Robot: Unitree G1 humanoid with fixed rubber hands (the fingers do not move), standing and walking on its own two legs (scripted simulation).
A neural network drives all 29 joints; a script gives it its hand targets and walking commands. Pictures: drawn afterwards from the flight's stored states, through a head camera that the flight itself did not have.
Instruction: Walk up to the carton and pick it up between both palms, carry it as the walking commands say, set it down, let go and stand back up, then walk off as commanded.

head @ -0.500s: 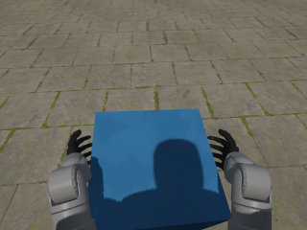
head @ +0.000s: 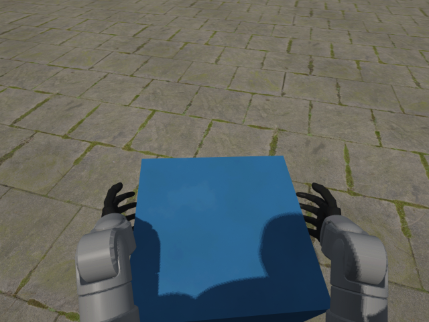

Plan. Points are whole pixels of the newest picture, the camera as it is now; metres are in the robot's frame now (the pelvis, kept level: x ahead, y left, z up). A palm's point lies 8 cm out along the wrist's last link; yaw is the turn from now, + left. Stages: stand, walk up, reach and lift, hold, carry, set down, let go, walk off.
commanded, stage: carry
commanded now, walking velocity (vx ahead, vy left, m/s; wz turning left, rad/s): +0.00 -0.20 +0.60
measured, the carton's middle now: (215, 249) +0.27 +0.00 -0.04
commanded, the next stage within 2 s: none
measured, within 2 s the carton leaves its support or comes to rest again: neither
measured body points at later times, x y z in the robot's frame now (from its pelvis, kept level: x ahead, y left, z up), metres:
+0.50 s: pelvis -0.03 -0.07 -0.01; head -0.06 -0.07 +0.44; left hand +0.17 +0.19 +0.06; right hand +0.27 -0.17 +0.08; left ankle -0.05 +0.01 -0.71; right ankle +0.01 -0.15 -0.71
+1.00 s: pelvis -0.05 -0.16 +0.00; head -0.05 -0.16 +0.45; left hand +0.07 +0.15 +0.06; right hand +0.27 -0.16 +0.07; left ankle -0.08 -0.06 -0.71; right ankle +0.01 -0.24 -0.70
